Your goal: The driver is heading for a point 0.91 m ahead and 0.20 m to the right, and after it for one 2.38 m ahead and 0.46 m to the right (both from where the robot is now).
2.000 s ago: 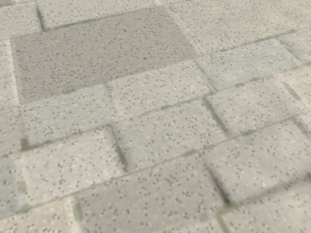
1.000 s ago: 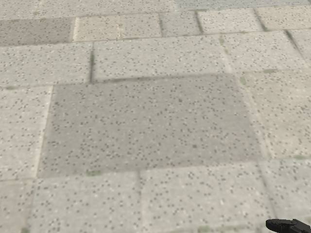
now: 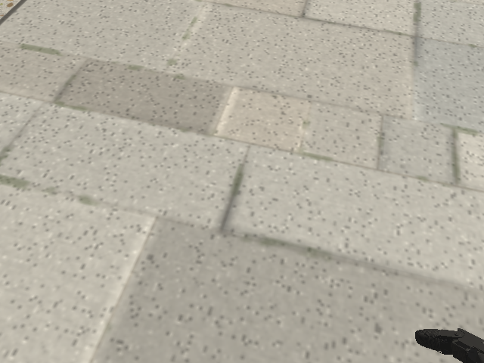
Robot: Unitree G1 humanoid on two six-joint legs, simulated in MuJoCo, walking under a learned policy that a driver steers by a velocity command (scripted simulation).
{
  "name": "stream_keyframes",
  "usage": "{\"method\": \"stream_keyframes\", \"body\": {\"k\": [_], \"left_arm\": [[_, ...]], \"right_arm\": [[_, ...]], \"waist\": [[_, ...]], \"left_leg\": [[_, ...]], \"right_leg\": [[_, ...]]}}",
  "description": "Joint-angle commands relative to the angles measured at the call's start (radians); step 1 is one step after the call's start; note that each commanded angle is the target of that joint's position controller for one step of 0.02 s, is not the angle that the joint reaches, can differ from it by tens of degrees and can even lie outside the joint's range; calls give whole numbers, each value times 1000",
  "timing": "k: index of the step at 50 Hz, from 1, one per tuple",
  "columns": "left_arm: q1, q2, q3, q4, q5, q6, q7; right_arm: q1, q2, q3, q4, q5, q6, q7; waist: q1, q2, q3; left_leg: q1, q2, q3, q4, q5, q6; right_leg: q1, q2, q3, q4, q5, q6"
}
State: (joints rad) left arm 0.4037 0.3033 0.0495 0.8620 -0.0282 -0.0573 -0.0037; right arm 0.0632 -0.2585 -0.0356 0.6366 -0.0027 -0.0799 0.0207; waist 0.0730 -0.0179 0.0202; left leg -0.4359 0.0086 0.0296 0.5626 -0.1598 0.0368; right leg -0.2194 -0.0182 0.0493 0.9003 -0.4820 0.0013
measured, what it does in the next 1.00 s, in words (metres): walks ahead, turning right: right foot, then left foot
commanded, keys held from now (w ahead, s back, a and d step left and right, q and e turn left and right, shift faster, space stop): w+e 0.66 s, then w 0.02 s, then w+q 0.32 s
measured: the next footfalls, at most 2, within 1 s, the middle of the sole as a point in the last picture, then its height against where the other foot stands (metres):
right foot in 0.46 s outside the picture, level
left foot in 0.98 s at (288, 274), level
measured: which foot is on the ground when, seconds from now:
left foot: down 0.00-0.48, up 0.50-0.96, down 0.98-1.00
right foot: up 0.00-0.44, down 0.46-0.98, up 1.00-1.00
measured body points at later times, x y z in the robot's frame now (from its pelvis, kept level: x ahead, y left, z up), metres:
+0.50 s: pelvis +0.26 -0.05 -0.01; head +0.30 -0.07 +0.43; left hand +0.53 +0.13 -0.09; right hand +0.20 -0.34 -0.14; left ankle +0.09 +0.11 -0.69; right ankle +0.34 -0.16 -0.73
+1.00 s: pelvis +0.55 -0.11 -0.01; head +0.58 -0.11 +0.44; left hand +0.70 +0.15 -0.13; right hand +0.64 -0.41 -0.09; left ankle +0.70 -0.06 -0.73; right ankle +0.35 -0.16 -0.72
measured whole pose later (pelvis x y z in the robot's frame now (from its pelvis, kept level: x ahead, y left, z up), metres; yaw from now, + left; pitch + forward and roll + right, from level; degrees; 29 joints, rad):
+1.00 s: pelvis +0.55 -0.11 -0.01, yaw -20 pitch +2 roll -1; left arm 0.33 0.31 0.07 0.79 0.00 -0.04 0.01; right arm 0.10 -0.28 -0.04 0.73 0.01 -0.09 0.05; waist 0.04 0.00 0.01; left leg -0.50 -0.01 0.02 0.54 -0.09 0.06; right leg 0.01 0.03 0.02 0.48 -0.48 -0.03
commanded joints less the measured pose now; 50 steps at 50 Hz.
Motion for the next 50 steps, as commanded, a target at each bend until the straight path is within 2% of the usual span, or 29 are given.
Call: {"method": "stream_keyframes", "body": {"k": [1, 2, 3, 5, 7, 10, 13, 16, 18, 21, 22, 23, 24, 25, 26, 27, 28, 29, 30, 33, 35, 38, 41, 44, 46, 47, 48, 49, 50], "left_arm": [[-77, 129, 27, -115, -14, -33, 3], [-97, 119, 30, -116, -2, -27, 4], [-85, 105, 33, -111, 0, -13, 4], [-67, 62, 29, -104, -3, 11, 2], [-96, 48, 30, -118, 1, 24, 3], [-161, 35, 26, -142, 5, 23, -7], [-265, 16, 15, -177, 8, 18, -27], [-362, 10, 8, -226, 7, 18, -44], [-399, 18, 10, -256, 7, 19, -56], [-344, 60, 32, -274, 8, 26, -63], [-243, 94, 52, -254, 6, 29, -60], [-80, 147, 85, -214, 5, 33, -47], [45, 241, 114, -188, 2, 46, -23], [-25, 303, 115, -219, -2, 34, -24], [-4, 210, 87, -232, 5, 21, -31], [-29, 168, 75, -224, 13, 8, -32], [-89, 148, 67, -225, 12, 1, -32], [-148, 112, 57, -237, 15, -3, -28], [-179, 102, 52, -254, 26, -4, -22], [-173, 124, 58, -252, 21, -9, -7], [-155, 130, 58, -237, 21, -9, 5], [-114, 123, 51, -206, 20, -10, 9], [-66, 138, 52, -170, 20, -16, 2], [-39, 148, 57, -134, 20, -11, 3], [-49, 157, 62, -121, 19, -3, 9], [-68, 163, 64, -123, 20, 1, 13], [-92, 166, 63, -128, 22, 8, 17], [-97, 148, 55, -138, 27, 14, 23], [-50, 108, 36, -164, 52, 10, 31]], "right_arm": [[265, -151, -53, 29, 4, -2, -9], [210, -119, -44, 31, -1, -7, -5], [176, -97, -39, 35, -8, -15, -3], [149, -93, -44, 53, -11, -32, -3], [147, -110, -53, 74, -16, -42, -9], [161, -129, -59, 103, -16, -39, -20], [186, -157, -66, 125, -8, -30, -29], [242, -181, -74, 157, 4, -13, -33], [262, -194, -80, 173, 14, 3, -33], [246, -235, -91, 173, 25, 25, -42], [236, -246, -93, 170, 27, 33, -45], [221, -238, -88, 165, 30, 36, -49], [252, -175, -64, 144, -2, 25, -48], [304, -69, -27, 90, -12, -7, -33], [196, -164, -45, 80, 21, -45, -16], [120, -176, -47, 51, 50, -61, -10], [115, -158, -43, 54, 35, -67, -17], [121, -168, -51, 67, 8, -62, -24], [143, -170, -54, 72, 0, -50, -22], [144, -137, -49, 68, -14, -21, -24], [93, -108, -35, 59, -13, -15, -22], [1, -78, -17, 54, -1, -21, -7], [-66, -98, -17, 36, 18, -26, 5], [-104, -117, -20, 10, 21, -29, 20], [-78, -125, -23, 7, 22, -28, 31], [-32, -139, -29, 17, 22, -27, 33], [58, -160, -44, 41, 19, -24, 31], [192, -200, -66, 79, 14, -21, 25], [324, -278, -87, 91, 13, -16, 20]], "waist": [[-156, 156, -128], [-129, 142, -76], [-98, 152, -50], [-68, 133, -30], [-60, 96, -5], [-72, 74, 17], [-111, 57, 48], [-147, 43, 81], [-151, 50, 87], [-91, 102, 11], [-31, 109, -49], [59, 86, -132], [85, -74, -222], [-25, -266, -334], [53, -111, -366], [45, -76, -229], [-10, 19, -130], [-46, 17, -95], [-75, -9, -76], [-94, -7, -55], [-77, -22, -35], [-20, -53, -20], [16, -60, 10], [21, -53, 42], [-3, -62, 36], [-30, -70, 8], [-82, -66, -55], [-143, -34, -146], [-165, 107, -266]], "left_leg": [[553, 327, -449, -286, -182, 180], [460, 292, -366, -321, -112, 167], [385, 264, -292, -354, -37, 155], [312, 255, -198, -402, 73, 158], [299, 255, -121, -425, 160, 162], [325, 240, -15, -437, 221, 150], [342, 234, 68, -446, 232, 132], [435, 263, 107, -425, 256, 122], [509, 281, 128, -381, 332, 109], [560, 282, 172, -195, 786, 76], [543, 268, 187, -46, 901, 62], [436, 229, 210, 172, 847, 28], [159, 169, 209, 496, 377, -19], [-242, -60, 50, 833, -412, -74], [-341, -12, -136, 871, -393, -49], [-381, 26, -125, 827, -313, -24], [-343, 70, -121, 724, -239, -21], [-277, 101, -120, 634, -199, -28], [-214, 114, -124, 602, -170, -37], [-169, 103, -96, 477, -111, -86], [-177, 99, -78, 331, 18, -108], [-103, 78, -51, 111, 261, -102], [-119, 71, -53, 29, 316, -69], [-214, 66, -62, -14, 208, -17], [-205, 52, -56, -26, 115, 18], [-137, 26, -36, -31, 75, 36], [-2, -16, 2, -47, 77, 59], [202, -35, -1, -50, 114, 88], [493, 141, -271, -37, 149, 173]], "right_leg": [[-559, -66, 49, 331, 68, -18], [-531, -89, 47, 290, 130, -13], [-477, -110, 56, 264, 175, -9], [-427, -115, 55, 243, 226, 3], [-458, -114, 67, 200, 294, 15], [-484, -107, 63, 47, 441, 19], [-454, -95, 1, -115, 549, 5], [-483, -88, -37, -212, 529, -22], [-494, -75, -67, -250, 463, -46], [-342, 11, -152, -259, 311, -102], [-209, 54, -174, -271, 282, -128], [40, 90, -162, -341, 345, -168], [344, -75, 104, -354, 387, -234], [614, -300, 701, -519, 192, -440], [612, -314, 737, -610, 132, -406], [500, -281, 591, -614, 184, -363], [340, -233, 473, -617, 295, -328], [229, -198, 388, -625, 396, -306], [146, -174, 351, -646, 463, -303], [27, -143, 273, -681, 581, -311], [3, -118, 196, -693, 599, -287], [-12, -84, 107, -697, 520, -230], [63, -138, 124, -706, 438, -222], [216, -206, 128, -671, 499, -209], [283, -229, 105, -626, 622, -187], [294, -220, 78, -576, 772, -170], [287, -192, 35, -466, 952, -149], [226, -141, -18, -278, 1023, -117], [-6, -72, -70, 41, 726, -66]]}}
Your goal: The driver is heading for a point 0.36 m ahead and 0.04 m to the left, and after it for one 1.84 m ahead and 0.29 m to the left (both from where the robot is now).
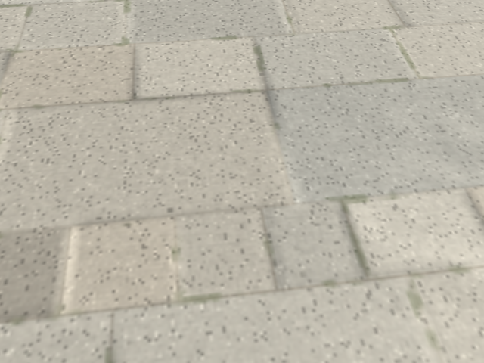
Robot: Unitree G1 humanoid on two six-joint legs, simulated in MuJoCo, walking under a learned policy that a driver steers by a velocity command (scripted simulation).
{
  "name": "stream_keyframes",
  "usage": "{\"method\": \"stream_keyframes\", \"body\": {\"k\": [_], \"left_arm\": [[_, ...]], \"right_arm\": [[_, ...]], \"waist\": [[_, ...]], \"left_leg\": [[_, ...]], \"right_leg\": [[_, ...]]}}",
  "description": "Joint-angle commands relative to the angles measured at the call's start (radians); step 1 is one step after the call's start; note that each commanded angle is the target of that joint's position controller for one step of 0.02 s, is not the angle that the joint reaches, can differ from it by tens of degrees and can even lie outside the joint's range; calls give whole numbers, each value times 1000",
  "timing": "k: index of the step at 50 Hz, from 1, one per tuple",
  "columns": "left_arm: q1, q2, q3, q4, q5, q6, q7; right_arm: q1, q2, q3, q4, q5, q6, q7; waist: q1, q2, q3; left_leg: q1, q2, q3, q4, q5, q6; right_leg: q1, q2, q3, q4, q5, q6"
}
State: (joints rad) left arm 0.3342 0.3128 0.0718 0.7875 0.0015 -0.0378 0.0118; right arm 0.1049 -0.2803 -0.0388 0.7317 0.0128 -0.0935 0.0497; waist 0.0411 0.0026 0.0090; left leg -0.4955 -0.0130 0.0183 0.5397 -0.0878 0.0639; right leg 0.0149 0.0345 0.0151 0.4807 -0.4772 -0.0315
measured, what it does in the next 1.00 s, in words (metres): walks ahead, turning left: right foot, then left foot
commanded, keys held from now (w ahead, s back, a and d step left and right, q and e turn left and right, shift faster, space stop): w+q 0.34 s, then w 0.66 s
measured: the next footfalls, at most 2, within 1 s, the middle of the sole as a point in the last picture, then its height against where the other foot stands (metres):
right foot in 0.50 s outside the picture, level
left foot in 1.00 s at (168, 291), level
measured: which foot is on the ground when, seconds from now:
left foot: down 0.00-0.52, up 0.54-0.98, down 1.00-1.00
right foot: up 0.00-0.48, down 0.50-1.00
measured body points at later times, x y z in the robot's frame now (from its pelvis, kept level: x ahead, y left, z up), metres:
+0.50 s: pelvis +0.29 +0.02 +0.01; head +0.31 +0.03 +0.46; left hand +0.47 +0.30 -0.05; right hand +0.36 -0.27 -0.11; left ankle +0.12 +0.09 -0.72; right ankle +0.43 -0.06 -0.72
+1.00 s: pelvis +0.55 +0.11 +0.01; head +0.58 +0.13 +0.45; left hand +0.43 +0.38 -0.12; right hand +0.85 -0.03 -0.06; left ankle +0.63 +0.25 -0.72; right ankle +0.44 -0.06 -0.72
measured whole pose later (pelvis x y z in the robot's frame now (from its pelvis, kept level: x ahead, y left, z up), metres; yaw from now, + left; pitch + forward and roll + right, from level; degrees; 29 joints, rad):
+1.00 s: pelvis +0.55 +0.11 +0.01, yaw +17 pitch +2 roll -1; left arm 0.43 0.30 0.05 0.87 -0.02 -0.05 0.00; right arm 0.02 -0.26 -0.02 0.66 0.01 -0.09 0.04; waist 0.10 0.01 0.02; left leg -0.47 0.02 0.00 0.49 -0.05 0.04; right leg 0.03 0.01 0.01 0.37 -0.42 0.00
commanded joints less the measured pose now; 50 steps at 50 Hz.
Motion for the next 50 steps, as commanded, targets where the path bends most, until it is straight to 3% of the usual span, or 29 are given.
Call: {"method": "stream_keyframes", "body": {"k": [1, 2, 3, 4, 5, 6, 9, 12, 15, 19, 22, 23, 24, 25, 26, 27, 28, 29, 30, 31, 32, 34, 38, 42, 45, 47, 48, 49, 50], "left_arm": [[110, 14, -12, -103, 21, -32, 2], [31, 92, -3, -103, -8, -55, -10], [-75, 122, 4, -135, -31, -72, -18], [-131, 115, 1, -148, -18, -83, -16], [-148, 112, 6, -155, 3, -88, -13], [-135, 107, 9, -157, 13, -84, -12], [-115, 80, 7, -157, 17, -63, -8], [-209, 53, -2, -182, 17, -56, -1], [-311, 30, -10, -202, 10, -65, -9], [-400, 39, -10, -221, -3, -83, -30], [-386, 62, -1, -217, -4, -95, -39], [-346, 74, 6, -208, -3, -98, -36], [-255, 98, 20, -184, 2, -102, -30], [-111, 135, 33, -163, 15, -105, -24], [35, 219, 56, -137, 26, -98, -21], [97, 184, 54, -89, -6, -86, -32], [51, 114, 33, -97, -23, -82, -32], [-13, 87, 22, -107, -13, -74, -30], [-56, 70, 13, -103, -5, -69, -31], [-80, 53, 5, -101, 4, -70, -32], [-90, 49, 2, -99, 8, -71, -33], [-85, 59, 4, -85, -3, -75, -34], [-55, 114, 17, -55, -12, -69, -25], [26, 135, 19, -10, -25, -56, -22], [67, 142, 19, 20, -28, -40, -19], [70, 157, 23, 32, -27, -27, -13], [54, 165, 24, 32, -27, -22, -10], [51, 154, 18, 31, -25, -18, -8], [40, 115, -1, 8, -7, -21, -5]], "right_arm": [[321, -284, -88, 10, 6, -2, 0], [322, -194, -66, 3, 19, -2, -1], [260, -168, -58, -13, 10, 2, -7], [217, -165, -56, -27, 0, 5, -11], [182, -152, -51, -37, -5, 8, -15], [164, -138, -44, -46, -12, 8, -19], [164, -144, -47, -51, -3, 11, -33], [199, -173, -57, -35, 3, 18, -52], [241, -173, -59, -16, 10, 32, -65], [304, -159, -56, 13, 14, 46, -73], [314, -155, -57, 26, 6, 55, -77], [303, -158, -59, 26, 5, 58, -75], [284, -147, -55, 19, 4, 58, -72], [261, -119, -41, 0, -6, 55, -67], [367, -63, -21, -6, -4, 45, -65], [423, -65, -13, 5, 10, 36, -64], [330, -148, -31, -2, 20, 29, -61], [225, -157, -34, -26, 18, 27, -59], [164, -143, -33, -44, 4, 23, -55], [155, -135, -37, -46, -7, 22, -53], [171, -116, -35, -42, -6, 22, -50], [183, -79, -25, -38, -6, 26, -47], [52, -45, -6, -76, -15, 18, -42], [-74, -46, -2, -106, -3, 8, -28], [-136, -62, -6, -135, 3, 3, -16], [-120, -83, -14, -137, 2, -1, -10], [-61, -102, -25, -122, 0, -2, -11], [63, -141, -46, -84, -5, -1, -18], [238, -203, -67, -50, -15, 1, -28]], "waist": [[-80, 315, -326], [-132, 195, -295], [-138, 126, -163], [-122, 31, -97], [-93, 3, -57], [-64, 29, -58], [-39, 61, -41], [-64, 54, -7], [-103, 73, -2], [-134, 81, 3], [-119, 109, 10], [-94, 122, -1], [-44, 117, -54], [28, 88, -184], [33, -110, -348], [28, -301, -372], [45, -166, -210], [40, -81, -92], [17, -35, -1], [-9, -48, 15], [-28, -73, 14], [-41, -100, 1], [-9, -73, 15], [38, -68, 27], [41, -73, 43], [14, -83, 31], [-28, -86, -3], [-89, -71, -83], [-164, -17, -219]], "left_leg": [[824, 328, -754, -168, -181, 299], [836, 323, -801, -243, -363, 265], [720, 298, -677, -259, -324, 230], [602, 263, -589, -267, -222, 213], [509, 234, -525, -280, -107, 210], [455, 204, -482, -295, -22, 206], [368, 172, -402, -322, 112, 219], [308, 134, -340, -333, 146, 196], [270, 89, -307, -310, 113, 152], [345, 121, -366, -253, 69, 138], [448, 169, -418, -188, 144, 125], [462, 170, -417, -151, 238, 117], [458, 131, -388, -59, 373, 96], [368, 90, -347, 135, 363, 70], [73, -42, -239, 466, 58, -3], [-153, -91, -195, 680, -481, -36], [-249, -29, -229, 747, -446, -31], [-258, 12, -188, 740, -363, -31], [-253, 45, -152, 680, -306, -34], [-217, 79, -141, 619, -260, -37], [-173, 94, -129, 582, -239, -43], [-145, 107, -100, 507, -218, -57], [-131, 116, -66, 250, -20, -78], [-48, 75, -40, 63, 154, -78], [-62, 64, -47, -4, 106, -51], [-15, 50, -38, -37, 38, -25], [81, 28, -16, -66, 23, -5], [265, 11, 2, -84, 32, 23], [547, 136, -121, -38, 71, 83]], "right_leg": [[-625, 57, 4, 743, -35, 32], [-741, 7, 120, 821, -60, 17], [-791, -34, 109, 804, 33, 5], [-771, -67, 93, 751, 95, 1], [-735, -92, 90, 674, 139, 9], [-677, -107, 93, 627, 168, 17], [-648, -109, 66, 515, 193, 60], [-651, -91, 54, 335, 358, 97], [-573, -50, 48, 149, 525, 106], [-533, -25, 55, 28, 571, 87], [-514, -30, 55, -16, 480, 45], [-460, -23, 38, -36, 442, 21], [-322, -15, 19, -77, 456, -14], [-72, -112, 100, -23, 485, -78], [307, -314, 421, -4, 443, -225], [395, -436, 733, -125, 229, -303], [272, -406, 692, -170, 63, -261], [135, -362, 558, -195, 79, -224], [6, -317, 463, -234, 176, -211], [-61, -285, 402, -255, 260, -199], [-106, -258, 357, -276, 320, -192], [-146, -239, 285, -306, 415, -203], [-171, -217, 168, -342, 520, -197], [-157, -210, 114, -331, 526, -169], [-62, -255, 132, -289, 544, -151], [-8, -276, 136, -237, 626, -131], [-5, -262, 115, -164, 758, -115], [-38, -218, 76, -18, 869, -90], [-195, -171, 36, 234, 732, -54]]}}
Velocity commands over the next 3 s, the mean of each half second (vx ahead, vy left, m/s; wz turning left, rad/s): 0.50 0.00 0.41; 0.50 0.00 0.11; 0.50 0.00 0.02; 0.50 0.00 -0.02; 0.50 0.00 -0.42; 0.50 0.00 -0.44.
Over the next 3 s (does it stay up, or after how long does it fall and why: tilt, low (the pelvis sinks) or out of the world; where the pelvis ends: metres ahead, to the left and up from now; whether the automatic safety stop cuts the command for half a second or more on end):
stays up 1.60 0.30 0.02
